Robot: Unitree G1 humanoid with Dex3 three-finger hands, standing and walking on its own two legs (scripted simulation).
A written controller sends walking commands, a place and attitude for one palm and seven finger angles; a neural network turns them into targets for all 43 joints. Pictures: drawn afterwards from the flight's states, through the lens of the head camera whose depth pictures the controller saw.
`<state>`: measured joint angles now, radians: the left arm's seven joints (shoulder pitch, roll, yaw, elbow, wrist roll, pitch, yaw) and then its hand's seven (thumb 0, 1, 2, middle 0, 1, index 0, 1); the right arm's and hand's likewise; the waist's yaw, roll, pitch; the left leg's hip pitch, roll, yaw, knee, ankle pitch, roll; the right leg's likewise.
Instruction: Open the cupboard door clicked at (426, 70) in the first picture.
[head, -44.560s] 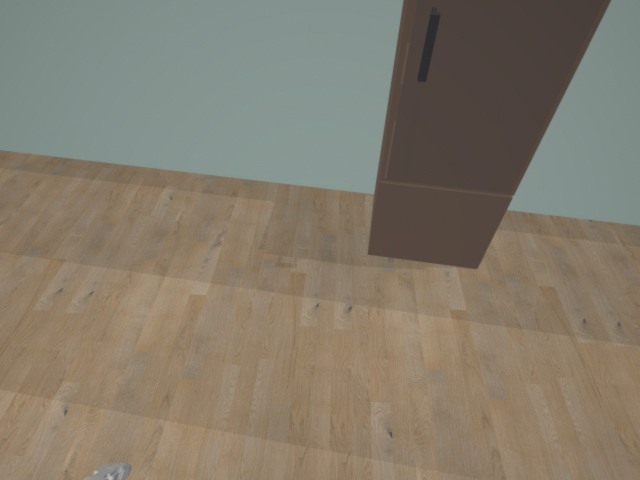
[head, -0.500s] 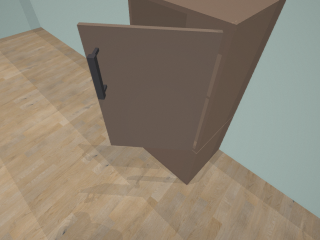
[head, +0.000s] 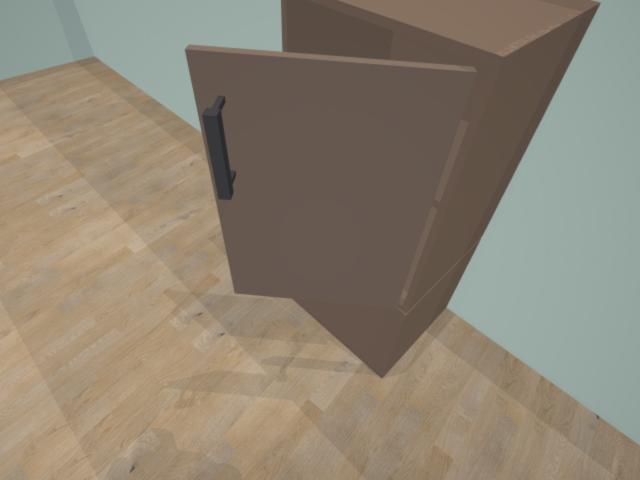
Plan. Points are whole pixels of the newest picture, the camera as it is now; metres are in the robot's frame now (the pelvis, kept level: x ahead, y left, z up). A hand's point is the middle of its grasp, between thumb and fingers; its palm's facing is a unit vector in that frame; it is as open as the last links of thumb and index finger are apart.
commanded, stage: look again from close up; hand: left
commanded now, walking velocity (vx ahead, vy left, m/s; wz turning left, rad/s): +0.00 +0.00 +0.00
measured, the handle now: (222, 149) +0.56 +0.21 +0.11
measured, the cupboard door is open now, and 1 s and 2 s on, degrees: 40 40 40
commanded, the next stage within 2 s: shuffle to correct the standing spot in 0.28 s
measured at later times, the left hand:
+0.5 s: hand out of the picture -0.03 +0.26 -0.17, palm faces +0.00 -0.98 -0.21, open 7.4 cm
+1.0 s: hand out of the picture -0.08 +0.18 -0.16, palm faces +0.02 -0.99 -0.16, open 7.4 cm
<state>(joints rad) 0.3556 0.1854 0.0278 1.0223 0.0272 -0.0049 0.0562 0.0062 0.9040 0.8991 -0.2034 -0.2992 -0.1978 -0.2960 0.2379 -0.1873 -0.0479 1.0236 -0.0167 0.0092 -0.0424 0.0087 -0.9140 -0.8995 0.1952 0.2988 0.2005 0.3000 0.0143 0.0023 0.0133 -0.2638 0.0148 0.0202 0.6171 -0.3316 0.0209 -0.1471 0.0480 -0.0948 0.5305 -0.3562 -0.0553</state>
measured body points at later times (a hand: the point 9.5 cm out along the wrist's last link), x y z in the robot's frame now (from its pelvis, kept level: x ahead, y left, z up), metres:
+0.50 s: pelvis -0.04 +0.07 +0.01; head -0.05 +0.09 +0.46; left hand -0.03 +0.31 -0.15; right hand +0.00 -0.18 -0.13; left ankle +0.01 +0.10 -0.73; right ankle -0.04 -0.08 -0.73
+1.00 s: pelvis -0.05 +0.02 +0.02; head -0.05 +0.03 +0.46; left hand -0.08 +0.23 -0.15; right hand -0.09 -0.21 -0.14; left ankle -0.01 +0.10 -0.69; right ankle -0.07 -0.09 -0.73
